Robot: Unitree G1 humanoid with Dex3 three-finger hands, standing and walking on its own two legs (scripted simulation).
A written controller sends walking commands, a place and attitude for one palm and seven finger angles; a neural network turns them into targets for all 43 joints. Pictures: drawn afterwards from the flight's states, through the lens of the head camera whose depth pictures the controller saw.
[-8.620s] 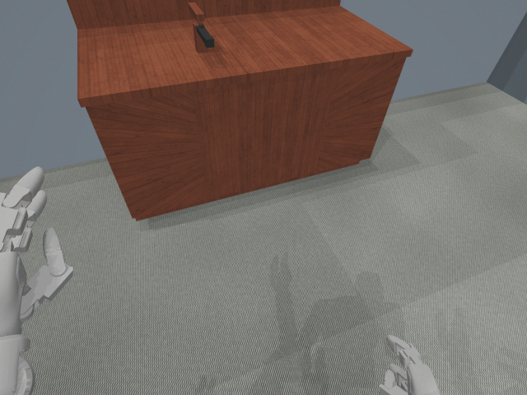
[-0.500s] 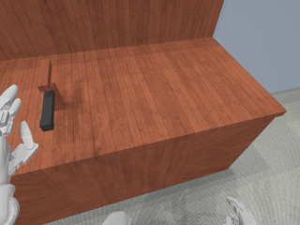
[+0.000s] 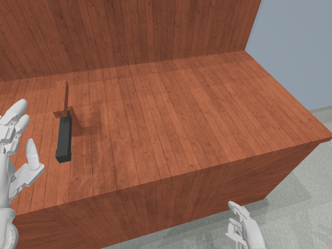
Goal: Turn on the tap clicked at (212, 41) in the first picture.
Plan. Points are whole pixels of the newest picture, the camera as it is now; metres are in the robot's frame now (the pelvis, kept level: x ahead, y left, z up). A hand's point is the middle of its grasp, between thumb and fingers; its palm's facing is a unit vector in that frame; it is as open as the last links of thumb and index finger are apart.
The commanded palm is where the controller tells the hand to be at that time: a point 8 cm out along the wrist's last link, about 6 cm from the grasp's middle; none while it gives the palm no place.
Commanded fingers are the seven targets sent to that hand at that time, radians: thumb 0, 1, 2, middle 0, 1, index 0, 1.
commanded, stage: come to a stop and stand still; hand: left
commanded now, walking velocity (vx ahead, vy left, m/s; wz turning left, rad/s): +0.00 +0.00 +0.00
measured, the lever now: (63, 155) +0.31 +0.30 +0.03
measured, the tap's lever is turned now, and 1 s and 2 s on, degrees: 0 0 0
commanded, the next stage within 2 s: look again from close up in 0.94 s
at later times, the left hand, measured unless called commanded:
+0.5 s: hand (13, 166) +0.21 +0.30 +0.16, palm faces +0.37 -0.83 -0.42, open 7.5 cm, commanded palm +0.15 +0.32 +0.18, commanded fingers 0.00 0.90 0.90 -0.20 -0.30 -0.20 -0.30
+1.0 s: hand (13, 150) +0.23 +0.30 +0.17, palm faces +0.38 -0.85 -0.37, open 7.5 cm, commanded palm +0.17 +0.34 +0.18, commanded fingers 0.00 0.90 0.90 -0.20 -0.30 -0.20 -0.30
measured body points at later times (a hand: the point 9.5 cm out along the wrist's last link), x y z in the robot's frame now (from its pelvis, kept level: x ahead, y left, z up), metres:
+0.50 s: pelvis -0.01 +0.04 +0.00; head +0.02 +0.06 +0.45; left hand +0.18 +0.34 +0.18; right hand +0.15 -0.19 -0.07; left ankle +0.04 +0.11 -0.74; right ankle +0.02 -0.09 -0.74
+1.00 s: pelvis +0.02 +0.05 +0.00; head +0.05 +0.09 +0.45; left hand +0.21 +0.35 +0.19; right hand +0.22 -0.16 -0.06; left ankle +0.04 +0.11 -0.74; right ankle +0.02 -0.09 -0.74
